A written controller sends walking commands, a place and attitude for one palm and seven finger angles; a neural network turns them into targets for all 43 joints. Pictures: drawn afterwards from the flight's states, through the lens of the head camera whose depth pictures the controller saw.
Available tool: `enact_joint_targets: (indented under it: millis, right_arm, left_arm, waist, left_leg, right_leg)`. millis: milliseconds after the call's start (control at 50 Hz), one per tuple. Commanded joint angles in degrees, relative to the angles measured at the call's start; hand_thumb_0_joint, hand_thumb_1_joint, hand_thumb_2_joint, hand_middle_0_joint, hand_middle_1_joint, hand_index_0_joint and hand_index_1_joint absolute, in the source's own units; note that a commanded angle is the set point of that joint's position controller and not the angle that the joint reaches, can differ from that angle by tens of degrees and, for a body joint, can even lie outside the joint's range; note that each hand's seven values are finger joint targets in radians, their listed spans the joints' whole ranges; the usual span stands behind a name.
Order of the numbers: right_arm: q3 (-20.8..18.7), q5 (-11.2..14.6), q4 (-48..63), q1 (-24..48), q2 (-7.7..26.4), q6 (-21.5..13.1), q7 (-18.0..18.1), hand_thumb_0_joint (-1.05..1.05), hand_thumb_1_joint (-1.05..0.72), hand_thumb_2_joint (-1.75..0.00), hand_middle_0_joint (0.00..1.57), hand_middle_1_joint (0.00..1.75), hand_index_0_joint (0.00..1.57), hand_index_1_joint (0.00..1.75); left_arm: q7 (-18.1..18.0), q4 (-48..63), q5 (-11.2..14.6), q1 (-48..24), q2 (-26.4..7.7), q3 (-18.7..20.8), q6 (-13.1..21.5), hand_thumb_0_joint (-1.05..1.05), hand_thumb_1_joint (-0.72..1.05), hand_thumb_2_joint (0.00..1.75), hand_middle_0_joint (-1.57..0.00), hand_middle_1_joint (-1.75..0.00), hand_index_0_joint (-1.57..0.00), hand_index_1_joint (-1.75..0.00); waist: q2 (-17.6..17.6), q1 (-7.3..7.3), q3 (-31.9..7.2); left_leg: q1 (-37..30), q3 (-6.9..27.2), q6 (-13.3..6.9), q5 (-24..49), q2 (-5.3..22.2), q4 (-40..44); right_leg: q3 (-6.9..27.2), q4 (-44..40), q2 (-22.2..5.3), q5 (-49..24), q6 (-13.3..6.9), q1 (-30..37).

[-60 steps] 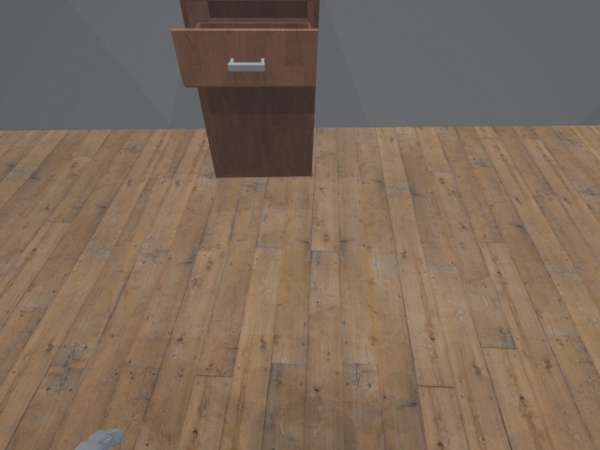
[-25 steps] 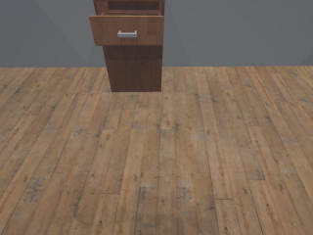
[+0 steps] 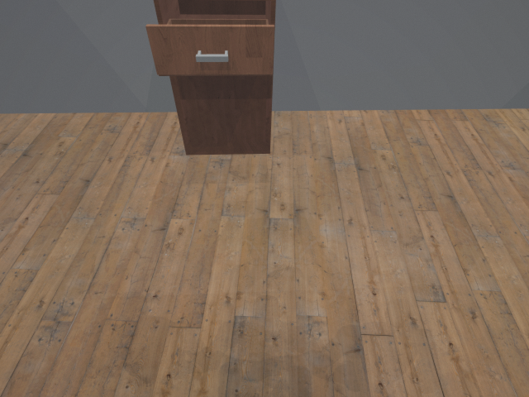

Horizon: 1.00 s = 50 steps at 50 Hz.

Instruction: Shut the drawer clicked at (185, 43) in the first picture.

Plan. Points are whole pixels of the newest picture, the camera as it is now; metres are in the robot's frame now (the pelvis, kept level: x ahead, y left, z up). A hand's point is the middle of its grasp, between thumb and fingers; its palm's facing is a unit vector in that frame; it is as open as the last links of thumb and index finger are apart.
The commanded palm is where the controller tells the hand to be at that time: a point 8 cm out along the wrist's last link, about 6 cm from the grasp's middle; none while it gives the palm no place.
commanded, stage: look at it before walking up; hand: left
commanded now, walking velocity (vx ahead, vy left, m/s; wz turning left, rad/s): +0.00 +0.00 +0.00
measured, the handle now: (212, 55) +1.23 +0.26 -0.04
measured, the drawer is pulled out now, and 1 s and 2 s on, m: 0.28 0.28 0.28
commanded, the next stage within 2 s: walk to a spot facing it in 0.24 s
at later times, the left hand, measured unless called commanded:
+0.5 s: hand out of the picture +0.07 +0.23 -0.17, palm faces -0.01 -0.96 -0.29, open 7.3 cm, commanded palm none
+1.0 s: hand (191, 330) +0.28 +0.17 -0.19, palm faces -0.09 -0.98 -0.16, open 7.3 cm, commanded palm none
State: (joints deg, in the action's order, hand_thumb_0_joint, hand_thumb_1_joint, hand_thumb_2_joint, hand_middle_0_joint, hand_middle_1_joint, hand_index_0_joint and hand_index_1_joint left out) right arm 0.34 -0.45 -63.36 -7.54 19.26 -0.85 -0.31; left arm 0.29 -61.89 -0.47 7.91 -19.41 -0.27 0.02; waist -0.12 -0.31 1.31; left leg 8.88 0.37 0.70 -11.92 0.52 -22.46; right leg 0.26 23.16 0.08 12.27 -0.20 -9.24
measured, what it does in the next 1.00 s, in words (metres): walks ahead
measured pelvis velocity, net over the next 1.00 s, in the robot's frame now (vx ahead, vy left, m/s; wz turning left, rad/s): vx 0.18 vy -0.01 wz -0.06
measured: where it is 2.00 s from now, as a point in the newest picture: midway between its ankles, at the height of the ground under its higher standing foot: (276, 301)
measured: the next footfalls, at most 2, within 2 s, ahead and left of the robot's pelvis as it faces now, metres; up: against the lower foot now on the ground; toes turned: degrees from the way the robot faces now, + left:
right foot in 1.04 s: +0.36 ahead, -0.13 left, +0.00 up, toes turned -11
left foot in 1.58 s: +0.57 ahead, +0.10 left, +0.00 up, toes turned +12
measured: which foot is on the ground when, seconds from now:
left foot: down 0.00-1.00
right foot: down 0.00-0.66, up 0.68-1.00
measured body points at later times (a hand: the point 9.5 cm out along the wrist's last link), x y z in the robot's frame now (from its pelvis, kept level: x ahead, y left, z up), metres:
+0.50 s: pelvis +0.02 +0.00 +0.00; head +0.00 +0.00 +0.45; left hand +0.07 +0.28 -0.14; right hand +0.08 -0.28 -0.14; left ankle +0.00 +0.13 -0.74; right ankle +0.00 -0.12 -0.74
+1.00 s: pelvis +0.18 -0.01 -0.02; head +0.22 -0.01 +0.43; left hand +0.29 +0.22 -0.17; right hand +0.00 -0.18 -0.15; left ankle +0.01 +0.12 -0.74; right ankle +0.31 -0.13 -0.72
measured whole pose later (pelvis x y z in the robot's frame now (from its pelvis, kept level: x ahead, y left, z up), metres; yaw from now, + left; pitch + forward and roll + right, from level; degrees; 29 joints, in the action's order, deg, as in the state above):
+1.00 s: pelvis +0.18 -0.01 -0.02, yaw -3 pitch +0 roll +0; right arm -0.5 -1.0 -70.3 -32.1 5.6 -4.4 1.4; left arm 2.1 -58.4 -0.8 7.7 -10.4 2.9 0.3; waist -0.1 -3.4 5.4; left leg -9.0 -6.6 1.7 -24.4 2.6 -16.0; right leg -7.3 40.6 -3.8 11.4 -2.4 -31.5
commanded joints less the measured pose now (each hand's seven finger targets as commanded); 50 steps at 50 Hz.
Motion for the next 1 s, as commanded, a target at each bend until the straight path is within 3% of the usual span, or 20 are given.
enact_joint_targets:
  millis: [0,320,360,420,480,520,540,580,600,620,640,660,680,720,740,800,860,900,940,980]
  right_arm:
    - [-2.38,-0.06,3.83,2.81,11.62,-1.14,1.03,0.0,-0.9,-0.9,0.2,0.3,0.2,0.3]
    - [-2.23,-0.01,3.72,3.29,11.75,-1.11,1.1,0.0,-0.9,-0.9,0.2,0.3,0.2,0.3]
    - [-0.47,-0.5,1.93,-0.6,4.26,0.02,0.74,0.0,-0.9,-0.9,0.2,0.3,0.2,0.3]
    - [-0.85,-1.07,2.16,-2.32,4.27,0.77,0.36,0.0,-0.9,-0.9,0.2,0.3,0.2,0.3]
    - [-1.14,-1.11,3.2,-3.32,2.95,0.6,0.22,0.0,-0.9,-0.9,0.2,0.3,0.2,0.3]
    - [-1.4,-0.98,4.06,-4.56,1.41,-0.09,0.21,0.0,-0.9,-0.9,0.2,0.3,0.2,0.3]
    - [-1.5,-0.84,4.18,-5.24,1.02,-0.55,0.21,0.0,-0.9,-0.9,0.2,0.3,0.2,0.3]
    - [-1.71,-0.56,2.99,-9.41,0.06,-1.37,0.2,0.0,-0.9,-0.9,0.2,0.3,0.2,0.3]
    - [-1.92,-0.56,1.57,-13.84,0.13,-1.8,0.37,0.0,-0.9,-0.9,0.2,0.3,0.2,0.3]
    - [-2.98,-1.11,-0.36,-20.22,3.48,-2.19,0.76,0.0,-0.9,-0.9,0.2,0.3,0.2,0.3]
    - [-3.87,-1.32,-2.11,-26.52,5.79,-2.47,1.23,0.0,-0.9,-0.9,0.2,0.3,0.2,0.3]
    - [-3.32,-1.04,-2.67,-27.78,3.78,-2.56,1.79,0.0,-0.9,-0.9,0.2,0.3,0.2,0.3]
    - [-2.62,-0.63,-2.57,-27.42,1.32,-3.06,2.08,0.0,-0.9,-0.9,0.2,0.3,0.2,0.3]
    - [-2.31,-0.7,-1.62,-24.88,-0.95,-3.91,2.34,0.0,-0.9,-0.9,0.2,0.3,0.2,0.3]
    - [-2.34,-0.68,-1.5,-23.97,-1.38,-4.24,2.49,0.0,-0.9,-0.9,0.2,0.3,0.2,0.3]
    - [-2.27,-0.41,-2.44,-24.53,-3.33,-4.88,2.82,0.0,-0.9,-0.9,0.2,0.3,0.2,0.3]
    - [-2.19,-0.64,-3.33,-25.19,-4.46,-4.92,2.84,0.0,-0.9,-0.9,0.2,0.3,0.2,0.3]
    - [-2.46,-0.75,-4.21,-25.84,-3.96,-4.79,2.8,0.0,-0.9,-0.9,0.2,0.3,0.2,0.3]
    - [-3.0,-0.59,-4.54,-24.79,-2.43,-4.61,2.79,0.0,-0.9,-0.9,0.2,0.3,0.2,0.3]
    - [-3.37,-0.47,-4.7,-23.84,-1.68,-4.39,2.64,0.0,-0.9,-0.9,0.2,0.3,0.2,0.3]
  left_arm:
    - [-0.94,3.69,-0.16,-2.33,-11.71,2.21,1.52,0.0,0.9,0.9,-0.2,-0.3,-0.2,-0.3]
    - [-0.92,3.46,-0.18,-2.28,-11.73,2.24,1.52,0.0,0.9,0.9,-0.2,-0.3,-0.2,-0.3]
    - [-1.12,1.5,-0.19,2.16,-4.45,0.66,0.29,0.0,0.9,0.9,-0.2,-0.3,-0.2,-0.3]
    - [-0.29,1.44,-0.78,5.1,-5.42,1.35,-0.45,0.0,0.9,0.9,-0.2,-0.3,-0.2,-0.3]
    - [-0.08,1.6,-0.88,8.72,-6.62,2.47,-0.26,0.0,0.9,0.9,-0.2,-0.3,-0.2,-0.3]
    - [-0.28,1.82,-0.65,10.78,-7.06,3.36,0.38,0.0,0.9,0.9,-0.2,-0.3,-0.2,-0.3]
    - [-0.38,2.06,-0.57,10.83,-6.68,3.55,0.85,0.0,0.9,0.9,-0.2,-0.3,-0.2,-0.3]
    - [-0.28,2.6,-0.45,9.57,-5.1,3.62,1.22,0.0,0.9,0.9,-0.2,-0.3,-0.2,-0.3]
    - [-0.17,3.08,-0.4,8.32,-2.76,3.34,1.16,0.0,0.9,0.9,-0.2,-0.3,-0.2,-0.3]
    - [0.21,4.22,-0.31,6.75,0.53,2.86,1.15,0.0,0.9,0.9,-0.2,-0.3,-0.2,-0.3]
    - [0.1,6.32,-0.66,2.55,2.58,2.33,1.81,0.0,0.9,0.9,-0.2,-0.3,-0.2,-0.3]
    - [-0.31,7.1,-1.11,0.66,1.54,2.78,1.94,0.0,0.9,0.9,-0.2,-0.3,-0.2,-0.3]
    - [-0.07,6.7,-1.12,1.29,1.13,3.07,2.38,0.0,0.9,0.9,-0.2,-0.3,-0.2,-0.3]
    - [0.69,5.47,-0.99,2.27,3.5,3.2,2.56,0.0,0.9,0.9,-0.2,-0.3,-0.2,-0.3]
    - [0.97,5.29,-0.9,3.11,4.66,3.17,2.26,0.0,0.9,0.9,-0.2,-0.3,-0.2,-0.3]
    - [1.67,5.75,-0.89,1.92,6.68,3.06,1.43,0.0,0.9,0.9,-0.2,-0.3,-0.2,-0.3]
    - [2.06,7.68,-0.56,-2.88,8.23,2.63,1.42,0.0,0.9,0.9,-0.2,-0.3,-0.2,-0.3]
    - [2.04,8.15,-0.34,-4.71,8.63,2.73,1.67,0.0,0.9,0.9,-0.2,-0.3,-0.2,-0.3]
    - [1.79,7.39,-0.42,-1.5,7.77,3.25,1.92,0.0,0.9,0.9,-0.2,-0.3,-0.2,-0.3]
    - [1.24,4.65,-0.82,7.95,5.71,4.16,2.42,0.0,0.9,0.9,-0.2,-0.3,-0.2,-0.3]
  waist:
    - [0.12,0.33,-3.7]
    - [-0.34,0.34,-3.24]
    - [-0.3,0.42,-3.52]
    - [-2.19,1.06,2.4]
    - [-7.76,1.98,5.99]
    - [-9.13,1.67,6.22]
    - [-8.14,1.09,6.31]
    - [-4.62,-0.98,5.69]
    - [0.06,-2.92,5.62]
    - [11.08,-5.12,5.85]
    - [17.78,-6.94,7.52]
    - [13.39,-6.33,10.92]
    - [8.68,-5.38,10.55]
    - [4.48,-3.47,9.1]
    - [5.08,-2.35,8.35]
    - [6.67,-1.37,8.4]
    - [7.84,-1.87,9.89]
    - [8.06,-2.16,9.33]
    - [8.46,-0.17,7.04]
    - [6.94,4.15,1.11]
  left_leg:
    - [-1.18,5.35,-2.29,8.11,6.27,3.73]
    - [-2.07,5.34,-2.23,9.06,6.45,4.57]
    - [-1.5,3.63,-1.16,-0.05,5.58,3.34]
    - [5.65,3.35,-1.78,-18.23,3.69,1.97]
    - [12.82,-0.38,-1.51,-18.4,1.13,-6.99]
    - [13.9,-3.1,-1.4,-13.55,1.37,-12.91]
    - [13.1,-3.12,-1.45,-12.12,2.04,-12.62]
    - [4.97,-3.36,-2.01,-10.45,2.74,-6.71]
    - [-1.73,-0.46,-2.89,-10.33,4.18,-1.26]
    - [-8.74,12.53,-6.57,-12.19,12.41,5.39]
    - [-12.72,24.49,-10.29,-8.97,21.04,12.39]
    - [-12.15,24.91,-11.31,-2.73,22.52,12.65]
    - [-13.19,22.98,-12.43,5.34,22.3,11.31]
    - [-12.88,15.19,-12.25,15.26,20.2,9.94]
    - [-12.42,11.44,-11.71,16.02,18.67,10.31]
    - [-11.07,4.46,-10.03,17.49,15.23,12.14]
    - [-8.02,-0.87,-8.85,19.54,12.78,13.11]
    - [-6.87,-2.2,-8.68,22.88,13.34,12.91]
    - [-8.11,-3.89,-8.53,33.25,14.36,8.14]
    - [-8.11,-5.33,-7.0,42.13,13.61,-4.1]
  right_leg:
    - [6.14,-4.03,-6.84,-7.47,-1.71,0.71]
    - [5.93,-4.87,-6.87,-8.6,-1.55,1.33]
    - [5.57,-4.76,-6.3,3.05,-0.58,0.9]
    - [8.42,-6.61,-6.06,21.38,-1.96,-2.98]
    - [14.42,-9.87,-9.43,28.09,-5.14,-1.79]
    - [18.75,-12.17,-13.73,27.56,-8.05,-1.2]
    - [18.69,-11.35,-14.33,23.85,-8.95,-1.37]
    - [12.44,-5.5,-11.34,16.28,-7.97,-5.82]
    - [7.73,1.19,-7.55,13.83,-6.18,-11.21]
    - [-0.19,16.05,-0.86,11.6,-3.16,-20.38]
    - [-4.74,29.56,1.93,19.27,-1.51,-30.05]
    - [-0.05,35.82,-1.36,17.83,-1.66,-34.16]
    - [0.82,38.9,-3.21,14.69,-1.77,-35.65]
    - [0.08,41.58,-5.56,11.13,-1.08,-34.53]
    - [-0.67,41.36,-5.85,9.2,-0.64,-33.51]
    - [-3.12,38.02,-6.13,3.03,-0.09,-33.19]
    - [-7.07,24.36,-5.16,-0.74,-0.41,-27.76]
    - [-8.45,18.69,-3.74,-2.05,-1.24,-22.11]
    - [-9.27,16.16,-1.92,-1.8,-2.78,-15.9]
    - [-9.72,12.09,0.09,-2.34,-4.21,-4.06]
